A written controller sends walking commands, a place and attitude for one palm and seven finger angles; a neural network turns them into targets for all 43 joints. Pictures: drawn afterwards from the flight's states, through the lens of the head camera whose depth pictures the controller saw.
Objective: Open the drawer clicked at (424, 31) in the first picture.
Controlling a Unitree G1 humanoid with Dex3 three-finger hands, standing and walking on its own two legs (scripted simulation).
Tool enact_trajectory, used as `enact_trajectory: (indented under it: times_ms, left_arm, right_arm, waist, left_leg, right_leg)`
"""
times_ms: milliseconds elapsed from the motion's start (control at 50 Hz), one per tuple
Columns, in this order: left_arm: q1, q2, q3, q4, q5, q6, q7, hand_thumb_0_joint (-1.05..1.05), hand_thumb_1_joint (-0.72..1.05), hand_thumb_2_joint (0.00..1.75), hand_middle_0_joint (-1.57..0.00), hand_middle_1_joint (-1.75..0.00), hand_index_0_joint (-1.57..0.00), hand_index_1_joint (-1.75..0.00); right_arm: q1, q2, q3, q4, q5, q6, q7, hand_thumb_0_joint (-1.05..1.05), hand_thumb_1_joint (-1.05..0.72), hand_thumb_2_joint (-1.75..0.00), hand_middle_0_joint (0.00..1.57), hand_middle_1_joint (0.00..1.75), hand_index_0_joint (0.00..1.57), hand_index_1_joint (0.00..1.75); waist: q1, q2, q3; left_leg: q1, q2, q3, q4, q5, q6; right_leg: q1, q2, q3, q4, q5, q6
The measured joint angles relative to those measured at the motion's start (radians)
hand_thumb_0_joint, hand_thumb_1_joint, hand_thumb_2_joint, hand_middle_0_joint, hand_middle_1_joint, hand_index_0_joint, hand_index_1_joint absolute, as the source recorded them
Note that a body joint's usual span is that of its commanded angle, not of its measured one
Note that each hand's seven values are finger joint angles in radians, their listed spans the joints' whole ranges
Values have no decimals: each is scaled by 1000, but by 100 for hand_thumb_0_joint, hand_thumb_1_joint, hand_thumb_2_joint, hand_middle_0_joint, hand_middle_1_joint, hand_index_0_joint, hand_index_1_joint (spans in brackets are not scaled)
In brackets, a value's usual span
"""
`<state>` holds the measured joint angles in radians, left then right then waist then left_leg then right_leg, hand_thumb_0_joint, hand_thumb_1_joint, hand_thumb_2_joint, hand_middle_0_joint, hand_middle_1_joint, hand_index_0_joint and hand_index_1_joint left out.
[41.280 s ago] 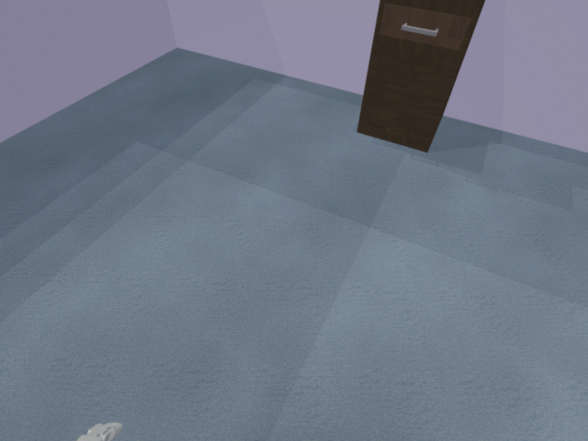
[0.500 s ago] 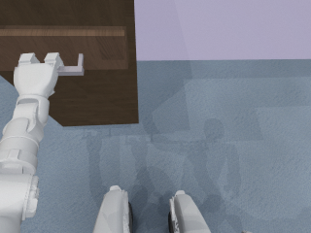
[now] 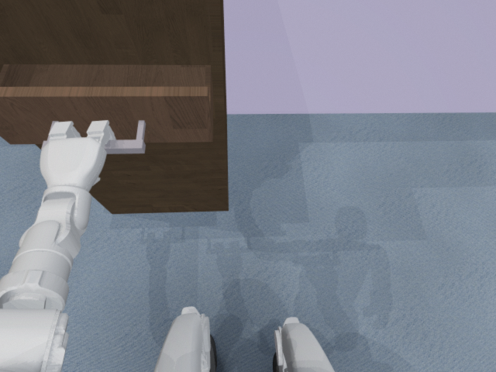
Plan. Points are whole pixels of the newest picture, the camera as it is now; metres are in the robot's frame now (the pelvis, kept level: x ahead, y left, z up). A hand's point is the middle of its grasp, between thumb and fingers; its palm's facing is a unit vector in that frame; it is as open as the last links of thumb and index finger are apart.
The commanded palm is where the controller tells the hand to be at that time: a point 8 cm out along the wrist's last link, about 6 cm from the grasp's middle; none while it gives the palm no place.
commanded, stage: pull the drawer open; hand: left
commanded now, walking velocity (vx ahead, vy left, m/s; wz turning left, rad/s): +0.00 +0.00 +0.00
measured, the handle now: (97, 137) +0.50 +0.26 -0.01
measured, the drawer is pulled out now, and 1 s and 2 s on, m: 0.06 0.12 0.17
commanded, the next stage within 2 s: none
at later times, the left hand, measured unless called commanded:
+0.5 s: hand (87, 191) +0.40 +0.27 -0.03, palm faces -0.03 -0.02 -1.00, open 5.4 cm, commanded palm +0.36 +0.26 +0.00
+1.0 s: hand (84, 208) +0.37 +0.27 -0.03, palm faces -0.02 -0.03 -1.00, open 5.4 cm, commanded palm +0.33 +0.27 +0.00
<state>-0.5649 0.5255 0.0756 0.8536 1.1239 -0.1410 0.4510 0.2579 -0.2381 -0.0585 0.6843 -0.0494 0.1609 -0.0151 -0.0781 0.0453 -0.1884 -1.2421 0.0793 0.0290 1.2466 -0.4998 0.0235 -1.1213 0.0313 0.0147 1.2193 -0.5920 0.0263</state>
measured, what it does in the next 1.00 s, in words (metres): stands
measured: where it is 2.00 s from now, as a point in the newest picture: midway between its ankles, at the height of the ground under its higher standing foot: outside the picture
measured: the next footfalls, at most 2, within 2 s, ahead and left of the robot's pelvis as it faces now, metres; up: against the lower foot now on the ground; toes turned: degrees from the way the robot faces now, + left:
none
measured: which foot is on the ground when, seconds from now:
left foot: down 0.00-1.00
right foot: down 0.00-1.00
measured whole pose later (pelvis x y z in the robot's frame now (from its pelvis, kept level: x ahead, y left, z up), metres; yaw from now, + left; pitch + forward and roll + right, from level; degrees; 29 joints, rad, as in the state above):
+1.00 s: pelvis +0.00 +0.00 +0.01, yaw +0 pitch +25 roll -2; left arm -0.35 0.46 0.06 0.71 1.13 -0.13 0.50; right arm 0.21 -0.23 -0.06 0.68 -0.04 0.15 -0.03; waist -0.04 0.03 -0.20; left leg -1.17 0.07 0.03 1.22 -0.49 0.02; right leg -1.06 0.03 0.02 1.20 -0.59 0.02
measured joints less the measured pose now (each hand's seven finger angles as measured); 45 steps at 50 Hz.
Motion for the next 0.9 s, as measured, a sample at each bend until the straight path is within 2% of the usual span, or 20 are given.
enact_trajectory:
  times_ms: [440,900]
  left_arm:
    - [62,-30,-13,-20,5,7,22,0,79,82,-29,-135,-36,-135]
    - [211,-63,-9,-134,-1,9,46,0,79,82,-28,-134,-37,-135]
  right_arm:
    - [-25,2,-2,-1,6,-8,-5,0,-91,-90,21,30,21,30]
    - [-43,9,0,-7,5,-10,-11,0,-91,-90,21,30,21,30]
  waist:
    - [13,-5,-5]
    - [31,-9,-11]
  left_leg:
    - [25,-3,1,-12,16,-1]
    - [72,-3,6,-30,11,-4]
  right_leg:
    - [21,-3,1,-3,11,-2]
    - [64,-2,7,-19,8,-3]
